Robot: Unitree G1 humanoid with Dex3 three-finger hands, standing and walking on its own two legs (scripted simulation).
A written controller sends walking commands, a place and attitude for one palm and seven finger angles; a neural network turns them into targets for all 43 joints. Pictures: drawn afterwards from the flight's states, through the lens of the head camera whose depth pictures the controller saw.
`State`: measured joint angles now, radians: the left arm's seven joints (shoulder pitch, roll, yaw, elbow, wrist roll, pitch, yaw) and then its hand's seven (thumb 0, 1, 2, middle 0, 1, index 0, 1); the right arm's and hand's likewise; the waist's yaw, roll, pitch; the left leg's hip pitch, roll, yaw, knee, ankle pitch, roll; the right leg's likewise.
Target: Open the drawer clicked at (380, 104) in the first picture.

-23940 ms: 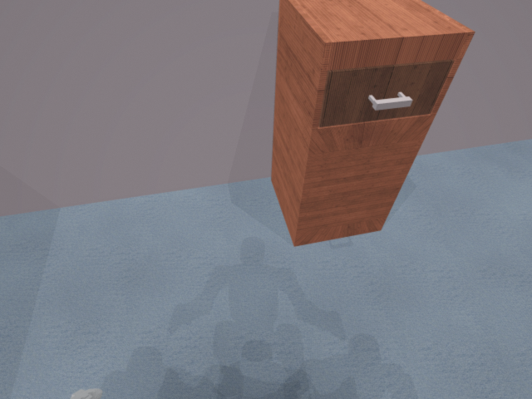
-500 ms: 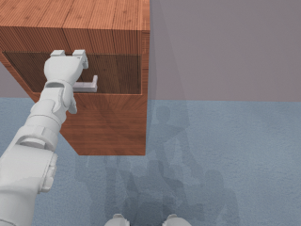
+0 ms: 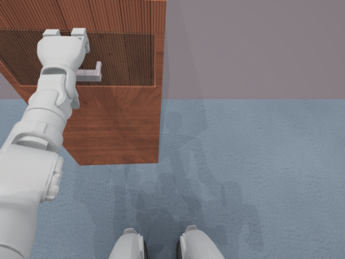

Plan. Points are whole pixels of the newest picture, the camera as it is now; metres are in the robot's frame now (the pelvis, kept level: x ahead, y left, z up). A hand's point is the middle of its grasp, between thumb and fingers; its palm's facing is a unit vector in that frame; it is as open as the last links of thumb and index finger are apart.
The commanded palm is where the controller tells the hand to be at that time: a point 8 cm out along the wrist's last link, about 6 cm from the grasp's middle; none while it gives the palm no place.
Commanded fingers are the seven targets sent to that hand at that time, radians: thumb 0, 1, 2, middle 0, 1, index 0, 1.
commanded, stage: lower the fingers behind the handle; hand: left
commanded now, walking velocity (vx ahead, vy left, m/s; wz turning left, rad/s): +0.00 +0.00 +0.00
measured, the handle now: (78, 70) +0.59 +0.19 +0.05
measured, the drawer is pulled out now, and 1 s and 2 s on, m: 0.00 0.00 0.00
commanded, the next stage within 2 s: lift the fingers back up to retry in 0.42 s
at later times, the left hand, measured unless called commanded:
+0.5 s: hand (73, 81) +0.54 +0.20 +0.05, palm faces +0.02 +0.00 -1.00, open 13.6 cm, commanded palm +0.53 +0.20 +0.08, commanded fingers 0.00 -0.50 0.30 -0.30 -1.20 -0.30 -1.20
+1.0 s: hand (67, 77) +0.54 +0.21 +0.07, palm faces -0.04 -0.05 -1.00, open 13.5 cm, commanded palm +0.52 +0.21 +0.15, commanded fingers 0.00 -0.50 0.30 -0.30 -1.20 -0.30 -1.20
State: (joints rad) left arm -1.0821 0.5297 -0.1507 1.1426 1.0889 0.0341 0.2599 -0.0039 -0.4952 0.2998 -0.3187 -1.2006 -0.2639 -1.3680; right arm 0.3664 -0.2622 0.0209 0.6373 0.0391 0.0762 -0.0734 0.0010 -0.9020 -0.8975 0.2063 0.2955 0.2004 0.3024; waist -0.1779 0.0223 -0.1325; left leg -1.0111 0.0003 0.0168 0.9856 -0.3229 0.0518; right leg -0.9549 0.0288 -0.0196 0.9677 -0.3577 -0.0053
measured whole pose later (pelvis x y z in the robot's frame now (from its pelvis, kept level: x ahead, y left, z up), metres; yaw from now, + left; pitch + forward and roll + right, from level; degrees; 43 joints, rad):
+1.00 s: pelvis +0.06 +0.00 +0.03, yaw -1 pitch +18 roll -2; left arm -0.76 0.52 -0.05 0.95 1.05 -0.10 0.26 0.00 -0.49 0.30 -0.33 -1.21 -0.39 -1.21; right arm 0.38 -0.25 -0.03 0.70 0.01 0.11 -0.05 0.00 -0.90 -0.90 0.21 0.30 0.20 0.30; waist -0.11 0.05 -0.13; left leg -0.80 0.01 0.00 0.85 -0.36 0.04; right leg -0.73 0.06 0.00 0.79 -0.37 -0.01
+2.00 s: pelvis +0.08 -0.02 +0.05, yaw -1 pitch +14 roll -1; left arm -0.70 0.48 -0.06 0.88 1.04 -0.10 0.22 0.00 -0.49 0.30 -0.33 -1.20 -0.34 -1.22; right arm 0.34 -0.25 -0.06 0.68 0.02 0.18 -0.03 0.00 -0.90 -0.90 0.20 0.30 0.20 0.30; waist -0.07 0.06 -0.13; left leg -0.64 0.00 0.01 0.74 -0.35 0.02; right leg -0.59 0.05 0.01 0.71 -0.37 -0.03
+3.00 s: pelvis +0.08 -0.01 +0.04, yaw -1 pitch +15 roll -1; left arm -0.70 0.51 -0.05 0.87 1.04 -0.11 0.19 0.00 -0.49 0.30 -0.32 -1.20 -0.34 -1.21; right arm 0.33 -0.25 -0.06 0.68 0.02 0.15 -0.04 0.00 -0.90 -0.90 0.20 0.30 0.20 0.30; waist -0.07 0.05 -0.13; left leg -0.65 0.00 0.01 0.76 -0.36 0.03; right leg -0.60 0.05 0.00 0.72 -0.38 -0.02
